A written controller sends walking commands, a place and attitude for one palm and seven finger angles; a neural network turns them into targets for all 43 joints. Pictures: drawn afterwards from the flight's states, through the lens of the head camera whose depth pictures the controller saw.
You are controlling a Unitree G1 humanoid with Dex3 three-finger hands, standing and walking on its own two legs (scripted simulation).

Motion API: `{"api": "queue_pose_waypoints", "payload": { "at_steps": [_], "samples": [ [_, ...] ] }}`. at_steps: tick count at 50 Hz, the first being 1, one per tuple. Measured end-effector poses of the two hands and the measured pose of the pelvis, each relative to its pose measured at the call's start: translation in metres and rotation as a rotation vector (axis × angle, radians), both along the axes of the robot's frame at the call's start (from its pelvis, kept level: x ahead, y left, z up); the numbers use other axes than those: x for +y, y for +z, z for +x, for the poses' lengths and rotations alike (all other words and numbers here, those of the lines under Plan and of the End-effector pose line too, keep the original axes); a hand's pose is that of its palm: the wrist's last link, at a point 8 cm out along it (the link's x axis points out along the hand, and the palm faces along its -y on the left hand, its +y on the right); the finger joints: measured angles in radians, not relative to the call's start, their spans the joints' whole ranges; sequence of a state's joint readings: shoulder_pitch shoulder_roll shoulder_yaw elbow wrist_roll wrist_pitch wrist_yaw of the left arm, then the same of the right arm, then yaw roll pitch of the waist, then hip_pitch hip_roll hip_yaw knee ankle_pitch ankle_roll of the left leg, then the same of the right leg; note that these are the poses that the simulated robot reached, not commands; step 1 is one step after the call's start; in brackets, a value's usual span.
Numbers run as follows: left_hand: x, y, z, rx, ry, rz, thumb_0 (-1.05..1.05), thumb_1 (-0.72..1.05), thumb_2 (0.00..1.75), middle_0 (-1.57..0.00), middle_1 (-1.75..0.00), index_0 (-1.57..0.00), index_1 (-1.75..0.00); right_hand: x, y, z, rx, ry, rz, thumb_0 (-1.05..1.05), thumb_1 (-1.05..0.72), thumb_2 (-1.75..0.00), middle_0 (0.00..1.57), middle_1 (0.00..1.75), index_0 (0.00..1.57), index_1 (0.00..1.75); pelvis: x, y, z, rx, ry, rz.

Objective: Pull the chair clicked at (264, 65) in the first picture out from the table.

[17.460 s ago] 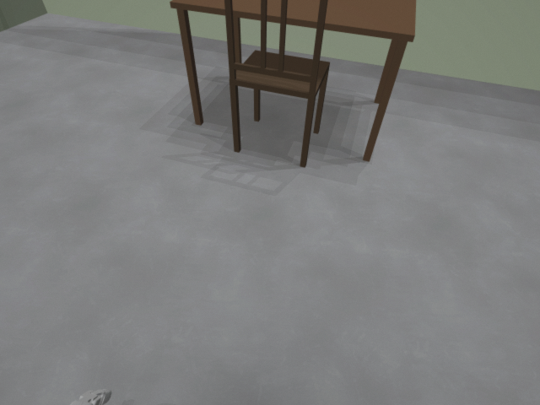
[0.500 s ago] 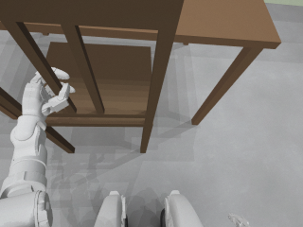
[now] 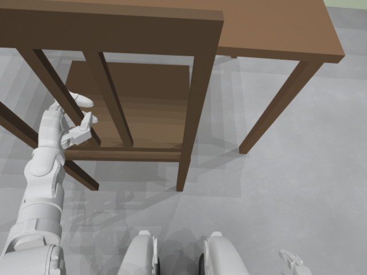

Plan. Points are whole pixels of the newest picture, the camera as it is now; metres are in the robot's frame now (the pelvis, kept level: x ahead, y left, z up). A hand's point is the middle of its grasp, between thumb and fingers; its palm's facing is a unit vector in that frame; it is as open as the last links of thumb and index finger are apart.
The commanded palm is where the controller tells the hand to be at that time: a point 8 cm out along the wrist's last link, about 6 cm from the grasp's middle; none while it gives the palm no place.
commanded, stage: step backward, pulling the chair out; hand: left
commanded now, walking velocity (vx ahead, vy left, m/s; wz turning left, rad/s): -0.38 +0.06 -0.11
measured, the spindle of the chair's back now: (72, 110) +0.44 +0.23 +0.04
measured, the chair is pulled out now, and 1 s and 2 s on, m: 0.04 0.18 0.34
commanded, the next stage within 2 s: none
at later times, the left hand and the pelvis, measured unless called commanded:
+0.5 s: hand (104, 153) +0.35 +0.16 +0.02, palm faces +0.10 -0.99 -0.14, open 5.0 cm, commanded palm +0.33 +0.21 +0.02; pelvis -0.03 +0.00 +0.07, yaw -1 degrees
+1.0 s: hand (114, 196) +0.27 +0.13 +0.03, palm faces -0.02 -0.99 -0.16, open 5.1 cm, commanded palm +0.28 +0.18 +0.03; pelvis -0.08 +0.02 +0.08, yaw -2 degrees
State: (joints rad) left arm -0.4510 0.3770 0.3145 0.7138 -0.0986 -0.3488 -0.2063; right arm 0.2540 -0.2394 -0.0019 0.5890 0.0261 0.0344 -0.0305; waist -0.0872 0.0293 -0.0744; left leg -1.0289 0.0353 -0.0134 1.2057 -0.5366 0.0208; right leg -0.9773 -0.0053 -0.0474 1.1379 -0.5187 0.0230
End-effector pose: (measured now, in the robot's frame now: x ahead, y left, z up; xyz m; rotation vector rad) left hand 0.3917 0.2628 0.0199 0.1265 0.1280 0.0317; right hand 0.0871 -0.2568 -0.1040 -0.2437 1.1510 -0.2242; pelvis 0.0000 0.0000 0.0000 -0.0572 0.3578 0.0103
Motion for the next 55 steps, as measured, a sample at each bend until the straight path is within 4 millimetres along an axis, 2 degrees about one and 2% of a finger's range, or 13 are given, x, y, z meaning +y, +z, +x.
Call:
{"api": "queue_pose_waypoints", "payload": {
  "at_steps": [3, 7, 11, 15, 20, 25, 33, 42, 48, 55],
  "samples": [
    [-0.004, 0.009, -0.006, 0.137, 0.108, 0.005, 0.02, 0.72, 0.8, -0.42, -1.3, -0.43, -1.44, 0.009, 0.022, -0.002, -0.004, -0.038, 0.011, 0.01, -0.91, -0.9, 0.2, 0.3, 0.2, 0.3, 0.003, 0.025, 0.005, -0.041, 0.001, 0.005],
    [-0.013, 0.014, -0.016, 0.227, 0.205, -0.062, 0.04, 0.73, 0.79, -0.33, -1.17, -0.45, -1.44, 0.015, 0.049, -0.006, 0.008, -0.048, 0.005, 0.01, -0.91, -0.9, 0.2, 0.3, 0.2, 0.3, 0.005, 0.05, 0.013, -0.079, 0.0, 0.012],
    [-0.021, 0.017, -0.021, 0.266, 0.209, -0.072, 0.05, 0.73, 0.78, -0.31, -1.11, -0.48, -1.44, 0.008, 0.067, -0.013, 0.027, -0.043, -0.039, 0.0, -0.91, -0.9, 0.21, 0.3, 0.2, 0.3, 0.006, 0.063, 0.012, -0.121, 0.006, 0.01],
    [-0.027, 0.018, -0.027, 0.282, 0.173, -0.054, 0.04, 0.74, 0.77, -0.31, -1.09, -0.49, -1.44, -0.004, 0.077, -0.024, 0.024, -0.061, -0.078, 0.0, -0.91, -0.9, 0.21, 0.3, 0.21, 0.3, 0.007, 0.068, 0.003, -0.158, 0.002, 0.007],
    [-0.038, 0.019, -0.041, 0.287, 0.133, -0.026, 0.02, 0.74, 0.76, -0.31, -1.09, -0.5, -1.44, -0.013, 0.076, -0.044, 0.02, -0.088, -0.084, 0.0, -0.91, -0.9, 0.2, 0.3, 0.2, 0.3, 0.007, 0.07, -0.012, -0.193, -0.012, 0.009],
    [-0.052, 0.019, -0.064, 0.291, 0.115, -0.009, 0.01, 0.74, 0.75, -0.31, -1.11, -0.5, -1.44, -0.013, 0.069, -0.062, 0.024, -0.109, -0.052, 0.0, -0.91, -0.9, 0.2, 0.3, 0.2, 0.3, 0.002, 0.072, -0.027, -0.219, -0.025, 0.017],
    [-0.076, 0.021, -0.101, 0.312, 0.1, 0.015, -0.01, 0.72, 0.74, -0.31, -1.14, -0.5, -1.44, -0.012, 0.059, -0.078, -0.009, -0.107, -0.004, 0.01, -0.91, -0.9, 0.2, 0.3, 0.2, 0.3, -0.009, 0.073, -0.048, -0.271, -0.026, 0.035],
    [-0.085, 0.023, -0.129, 0.353, 0.045, 0.024, 0.0, 0.71, 0.74, -0.29, -1.15, -0.5, -1.44, -0.017, 0.07, -0.089, -0.045, -0.093, -0.069, 0.01, -0.91, -0.9, 0.2, 0.3, 0.2, 0.3, 0.01, 0.079, -0.065, -0.317, -0.003, 0.044],
    [-0.081, 0.023, -0.139, 0.348, 0.006, 0.029, 0.0, 0.71, 0.75, -0.27, -1.18, -0.5, -1.44, -0.001, 0.077, -0.088, -0.101, -0.074, -0.075, 0.01, -0.91, -0.9, 0.2, 0.3, 0.2, 0.3, 0.018, 0.079, -0.076, -0.334, -0.039, 0.026],
    [-0.079, 0.023, -0.146, 0.333, 0.031, 0.044, 0.0, 0.68, 0.78, -0.29, -1.2, -0.5, -1.44, 0.021, 0.069, -0.087, -0.14, -0.011, 0.004, 0.01, -0.91, -0.9, 0.2, 0.3, 0.2, 0.3, 0.003, 0.076, -0.091, -0.333, -0.076, 0.015]
  ]
}}
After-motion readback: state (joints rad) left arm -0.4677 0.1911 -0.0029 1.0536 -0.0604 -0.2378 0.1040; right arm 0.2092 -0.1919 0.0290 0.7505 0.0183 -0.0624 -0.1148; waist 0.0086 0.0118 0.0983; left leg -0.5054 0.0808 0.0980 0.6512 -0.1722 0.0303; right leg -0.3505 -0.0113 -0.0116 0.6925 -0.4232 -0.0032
